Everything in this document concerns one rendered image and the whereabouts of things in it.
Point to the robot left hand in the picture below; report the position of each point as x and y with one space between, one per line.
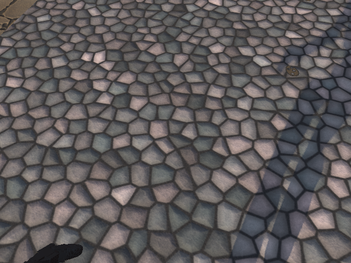
56 253

